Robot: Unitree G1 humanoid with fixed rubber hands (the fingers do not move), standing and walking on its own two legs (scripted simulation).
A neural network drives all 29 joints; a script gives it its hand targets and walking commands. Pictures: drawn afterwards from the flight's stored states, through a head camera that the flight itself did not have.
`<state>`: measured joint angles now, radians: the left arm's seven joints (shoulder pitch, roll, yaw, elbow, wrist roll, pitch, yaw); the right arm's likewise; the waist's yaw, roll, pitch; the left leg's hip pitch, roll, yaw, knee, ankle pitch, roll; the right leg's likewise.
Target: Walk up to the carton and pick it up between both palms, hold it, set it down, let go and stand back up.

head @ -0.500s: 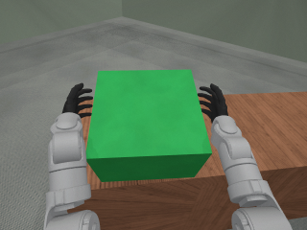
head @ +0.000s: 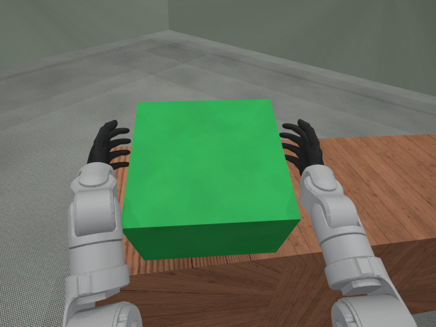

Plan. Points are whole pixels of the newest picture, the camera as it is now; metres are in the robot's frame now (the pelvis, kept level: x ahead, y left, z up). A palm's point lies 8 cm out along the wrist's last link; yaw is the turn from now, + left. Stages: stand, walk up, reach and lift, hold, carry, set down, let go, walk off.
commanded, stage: hold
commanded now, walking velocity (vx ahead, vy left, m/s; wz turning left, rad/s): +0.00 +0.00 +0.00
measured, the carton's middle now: (208, 178) +0.40 +0.01 +0.11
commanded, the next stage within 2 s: set down in 1.38 s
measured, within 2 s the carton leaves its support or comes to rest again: neither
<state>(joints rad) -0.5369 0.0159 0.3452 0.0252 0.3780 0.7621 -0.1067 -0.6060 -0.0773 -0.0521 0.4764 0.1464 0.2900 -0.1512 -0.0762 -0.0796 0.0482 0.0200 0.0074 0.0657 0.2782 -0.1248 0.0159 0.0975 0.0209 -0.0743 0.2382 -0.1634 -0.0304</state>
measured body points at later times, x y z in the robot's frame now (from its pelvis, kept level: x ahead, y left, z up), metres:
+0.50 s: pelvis +0.00 +0.00 +0.00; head -0.06 +0.03 +0.45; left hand +0.36 +0.19 +0.19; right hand +0.36 -0.17 +0.19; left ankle +0.03 +0.10 -0.75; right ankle +0.00 -0.09 -0.75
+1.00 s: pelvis +0.00 +0.00 +0.00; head -0.05 +0.03 +0.45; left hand +0.37 +0.19 +0.19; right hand +0.36 -0.18 +0.19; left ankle +0.03 +0.10 -0.75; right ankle +0.00 -0.09 -0.75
